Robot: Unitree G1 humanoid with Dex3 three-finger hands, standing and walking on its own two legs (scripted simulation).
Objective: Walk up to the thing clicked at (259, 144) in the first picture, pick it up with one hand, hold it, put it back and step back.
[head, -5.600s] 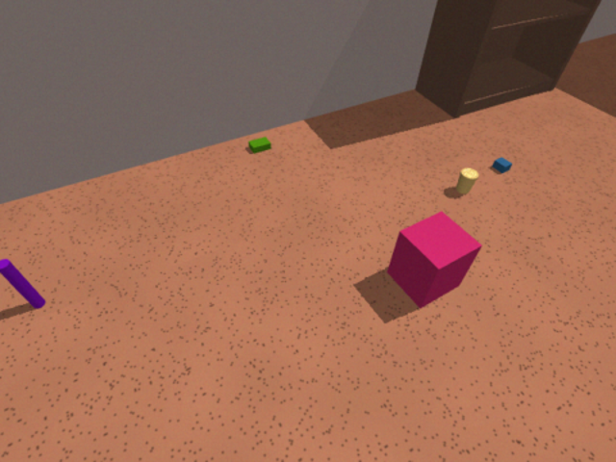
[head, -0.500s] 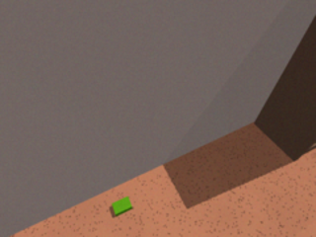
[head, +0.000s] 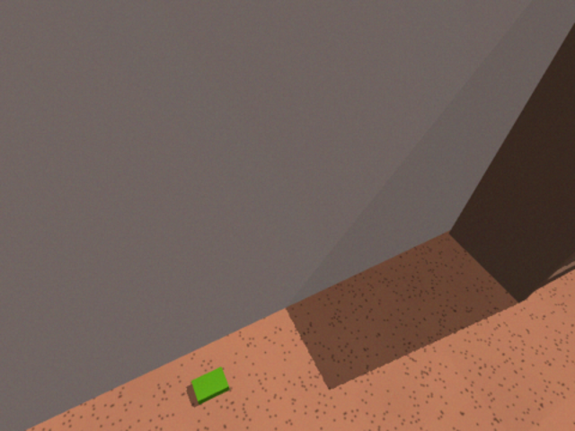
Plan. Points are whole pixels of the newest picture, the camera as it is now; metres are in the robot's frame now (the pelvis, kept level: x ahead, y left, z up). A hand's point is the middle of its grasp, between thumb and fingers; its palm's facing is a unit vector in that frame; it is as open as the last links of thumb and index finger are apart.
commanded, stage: walk up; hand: left
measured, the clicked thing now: (210, 385) +0.43 +0.23 -0.76
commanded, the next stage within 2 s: stand in 0.64 s
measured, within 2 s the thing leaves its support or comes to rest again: neither
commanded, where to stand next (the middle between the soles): +0.06 +0.00 m, yaw +1 degrees
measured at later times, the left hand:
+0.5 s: hand out of the picture +0.09 +0.25 -0.16, palm faces -0.02 -0.95 -0.32, open 7.4 cm
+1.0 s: hand out of the picture +0.09 +0.25 -0.15, palm faces -0.03 -0.94 -0.34, open 7.4 cm
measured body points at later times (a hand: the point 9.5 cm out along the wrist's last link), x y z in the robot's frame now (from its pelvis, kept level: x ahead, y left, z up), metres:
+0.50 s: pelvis +0.01 +0.00 +0.00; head +0.01 +0.00 +0.45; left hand +0.09 +0.29 -0.13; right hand +0.10 -0.30 -0.13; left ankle +0.02 +0.12 -0.75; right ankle +0.00 -0.12 -0.75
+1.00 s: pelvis +0.01 +0.00 +0.00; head +0.01 +0.00 +0.45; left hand +0.09 +0.30 -0.13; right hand +0.08 -0.30 -0.13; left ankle +0.02 +0.12 -0.75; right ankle +0.00 -0.12 -0.75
